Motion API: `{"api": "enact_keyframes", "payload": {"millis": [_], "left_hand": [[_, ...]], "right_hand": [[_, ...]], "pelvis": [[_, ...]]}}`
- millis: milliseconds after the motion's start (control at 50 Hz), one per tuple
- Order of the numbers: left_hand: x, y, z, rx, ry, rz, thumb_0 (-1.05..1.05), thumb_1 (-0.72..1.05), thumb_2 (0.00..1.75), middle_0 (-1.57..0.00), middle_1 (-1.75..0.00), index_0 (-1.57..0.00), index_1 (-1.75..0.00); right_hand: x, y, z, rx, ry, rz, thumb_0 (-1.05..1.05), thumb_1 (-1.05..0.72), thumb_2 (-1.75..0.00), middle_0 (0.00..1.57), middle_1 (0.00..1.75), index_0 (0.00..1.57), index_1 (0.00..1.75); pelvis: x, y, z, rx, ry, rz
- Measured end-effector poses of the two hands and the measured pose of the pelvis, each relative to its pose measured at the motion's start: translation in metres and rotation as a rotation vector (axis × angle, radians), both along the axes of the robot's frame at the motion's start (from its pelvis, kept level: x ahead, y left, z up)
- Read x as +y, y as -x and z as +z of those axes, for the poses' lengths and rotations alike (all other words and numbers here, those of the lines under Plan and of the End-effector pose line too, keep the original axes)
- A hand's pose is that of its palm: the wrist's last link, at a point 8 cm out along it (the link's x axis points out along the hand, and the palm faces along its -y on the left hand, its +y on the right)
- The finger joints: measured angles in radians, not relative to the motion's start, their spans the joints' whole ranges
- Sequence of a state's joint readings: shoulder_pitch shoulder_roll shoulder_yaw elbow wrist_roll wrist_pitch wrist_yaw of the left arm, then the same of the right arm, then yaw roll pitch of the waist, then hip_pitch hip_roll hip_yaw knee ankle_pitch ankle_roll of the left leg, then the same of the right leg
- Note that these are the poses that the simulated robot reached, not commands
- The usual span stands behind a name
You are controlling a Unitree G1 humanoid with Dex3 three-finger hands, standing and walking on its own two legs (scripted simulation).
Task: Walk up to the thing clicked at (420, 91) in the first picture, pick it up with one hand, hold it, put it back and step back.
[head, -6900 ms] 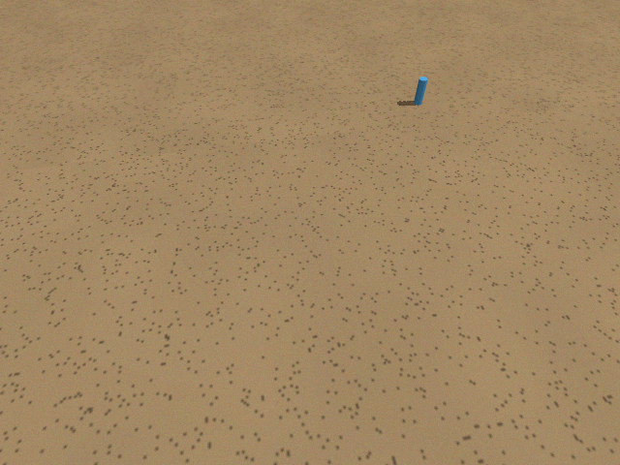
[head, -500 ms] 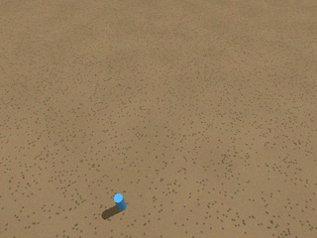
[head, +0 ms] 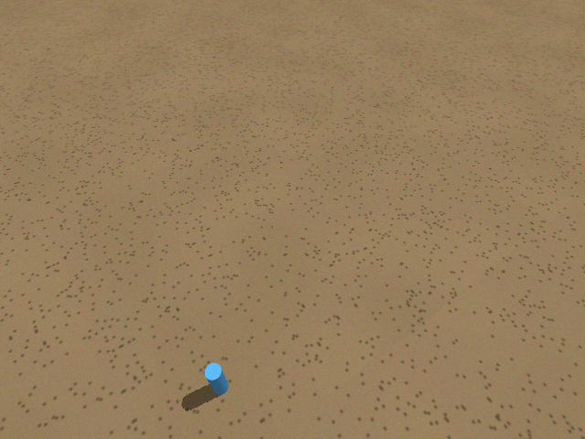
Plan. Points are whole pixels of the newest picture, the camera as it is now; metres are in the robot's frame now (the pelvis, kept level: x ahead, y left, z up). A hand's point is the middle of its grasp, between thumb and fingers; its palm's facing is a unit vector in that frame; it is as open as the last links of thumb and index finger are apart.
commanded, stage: stand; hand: left
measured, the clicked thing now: (217, 379) +0.40 +0.24 -0.70
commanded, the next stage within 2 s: go down in 1.80 s
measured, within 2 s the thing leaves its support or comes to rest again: neither
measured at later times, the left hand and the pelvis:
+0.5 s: hand out of the picture +0.10 +0.25 -0.15, palm faces -0.03 -0.94 -0.34, open 7.4 cm; pelvis +0.01 +0.00 +0.00, yaw +0 degrees
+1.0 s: hand out of the picture +0.09 +0.25 -0.16, palm faces -0.03 -0.94 -0.34, open 7.4 cm; pelvis +0.01 -0.01 +0.00, yaw +0 degrees
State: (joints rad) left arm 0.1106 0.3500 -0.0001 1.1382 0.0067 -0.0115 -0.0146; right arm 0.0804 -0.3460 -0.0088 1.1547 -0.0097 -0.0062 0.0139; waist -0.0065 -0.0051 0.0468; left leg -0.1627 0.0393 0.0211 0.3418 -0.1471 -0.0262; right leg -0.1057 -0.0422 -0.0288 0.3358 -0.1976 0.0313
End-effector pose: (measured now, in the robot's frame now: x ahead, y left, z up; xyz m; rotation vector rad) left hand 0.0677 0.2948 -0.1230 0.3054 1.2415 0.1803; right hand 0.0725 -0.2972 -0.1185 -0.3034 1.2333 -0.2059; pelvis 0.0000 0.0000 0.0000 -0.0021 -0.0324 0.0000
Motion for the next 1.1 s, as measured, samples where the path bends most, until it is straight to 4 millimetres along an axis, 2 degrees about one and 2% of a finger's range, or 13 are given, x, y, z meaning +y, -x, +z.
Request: {"api": "enact_keyframes", "payload": {"millis": [420, 1100], "left_hand": [[-0.002, -0.024, 0.005, -0.027, -0.012, -0.009, 0.0, 0.91, 0.9, -0.2, -0.3, -0.2, -0.3], [-0.002, -0.009, 0.004, -0.004, -0.013, -0.005, 0.0, 0.91, 0.9, -0.2, -0.3, -0.21, -0.3]], "right_hand": [[-0.003, -0.015, 0.0, -0.007, -0.002, 0.002, 0.0, -0.91, -0.9, 0.2, 0.3, 0.2, 0.3], [-0.006, -0.002, 0.0, 0.012, 0.002, 0.003, 0.0, -0.91, -0.9, 0.2, 0.3, 0.2, 0.3]], "pelvis": [[-0.004, -0.012, 0.001, -0.002, -0.001, -0.004], [-0.005, -0.009, 0.001, -0.008, 0.0, -0.006]]}}
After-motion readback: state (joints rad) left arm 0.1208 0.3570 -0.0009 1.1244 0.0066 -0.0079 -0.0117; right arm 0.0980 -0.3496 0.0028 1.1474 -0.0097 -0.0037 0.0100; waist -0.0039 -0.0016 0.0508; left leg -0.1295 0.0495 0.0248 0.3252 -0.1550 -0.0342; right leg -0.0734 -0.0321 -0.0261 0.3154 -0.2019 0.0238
